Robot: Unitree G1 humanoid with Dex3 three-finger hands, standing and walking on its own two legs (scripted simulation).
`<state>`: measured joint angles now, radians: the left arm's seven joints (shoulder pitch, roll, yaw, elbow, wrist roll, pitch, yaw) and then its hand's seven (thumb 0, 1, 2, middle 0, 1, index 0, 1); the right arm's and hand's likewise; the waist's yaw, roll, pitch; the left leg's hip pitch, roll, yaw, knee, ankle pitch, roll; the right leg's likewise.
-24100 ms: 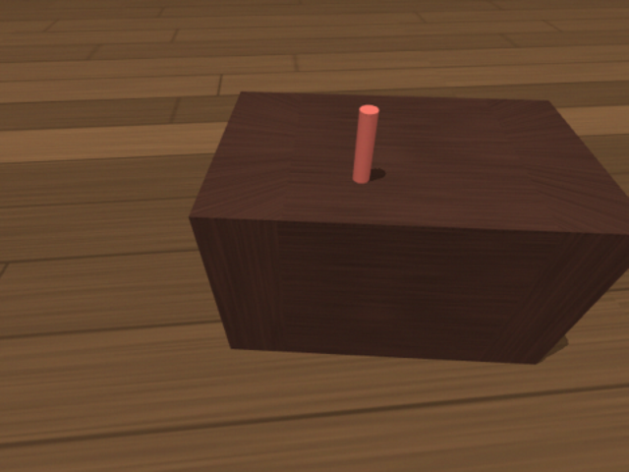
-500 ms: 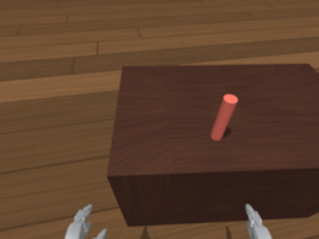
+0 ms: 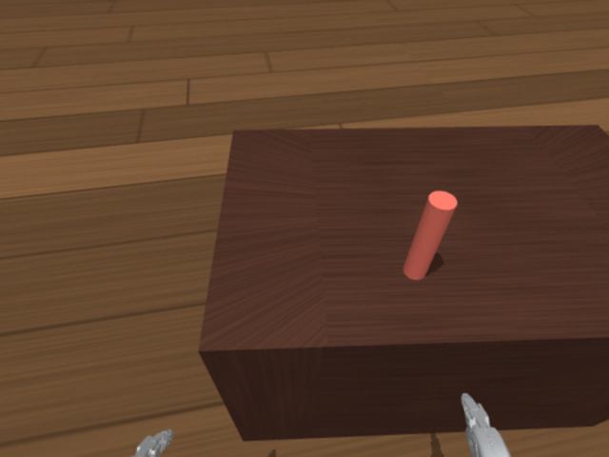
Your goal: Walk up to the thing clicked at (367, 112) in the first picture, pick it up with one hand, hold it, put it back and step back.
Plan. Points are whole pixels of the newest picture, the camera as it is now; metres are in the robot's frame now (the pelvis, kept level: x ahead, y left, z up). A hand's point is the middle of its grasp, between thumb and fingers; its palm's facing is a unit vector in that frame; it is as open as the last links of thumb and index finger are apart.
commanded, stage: home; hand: right
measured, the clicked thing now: (427, 239) +0.50 -0.21 -0.02
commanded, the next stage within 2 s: stand in 1.96 s
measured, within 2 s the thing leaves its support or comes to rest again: neither
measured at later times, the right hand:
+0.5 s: hand out of the picture +0.06 -0.26 -0.14, palm faces -0.06 +0.92 -0.39, open 17.3 cm
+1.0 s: hand out of the picture +0.06 -0.25 -0.14, palm faces -0.06 +0.93 -0.37, open 17.2 cm
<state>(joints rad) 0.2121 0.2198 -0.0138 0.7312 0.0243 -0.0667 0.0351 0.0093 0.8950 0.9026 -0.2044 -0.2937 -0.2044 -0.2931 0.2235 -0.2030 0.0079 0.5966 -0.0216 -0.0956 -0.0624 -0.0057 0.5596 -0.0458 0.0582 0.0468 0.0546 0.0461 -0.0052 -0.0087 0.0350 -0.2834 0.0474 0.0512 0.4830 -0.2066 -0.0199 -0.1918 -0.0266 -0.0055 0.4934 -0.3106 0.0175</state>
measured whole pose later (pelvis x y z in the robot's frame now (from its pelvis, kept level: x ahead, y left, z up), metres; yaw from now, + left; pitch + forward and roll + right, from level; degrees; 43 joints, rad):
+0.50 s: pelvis +0.00 +0.00 +0.01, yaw +1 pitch -3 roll +0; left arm 0.18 0.37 -0.02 1.08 0.03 0.02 0.00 0.01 0.90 0.90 -0.20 -0.29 -0.20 -0.29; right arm 0.17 -0.36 0.02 1.11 -0.02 -0.01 0.00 0.00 0.51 -0.08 0.07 0.06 0.06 0.06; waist 0.00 -0.02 0.02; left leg -0.19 0.05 0.04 0.41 -0.18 -0.02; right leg -0.07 -0.02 -0.02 0.38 -0.26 0.02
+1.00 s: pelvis -0.01 +0.01 +0.01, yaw +1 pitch -3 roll +0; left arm 0.17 0.36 -0.01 1.12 0.02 0.01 0.00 0.00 0.90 0.90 -0.20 -0.29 -0.20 -0.29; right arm 0.14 -0.35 0.02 1.13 -0.02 -0.01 0.00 0.00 0.48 -0.09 0.07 0.06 0.07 0.06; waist 0.00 -0.02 0.03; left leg -0.17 0.04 0.03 0.36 -0.14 -0.01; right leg -0.05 -0.03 -0.03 0.33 -0.22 0.03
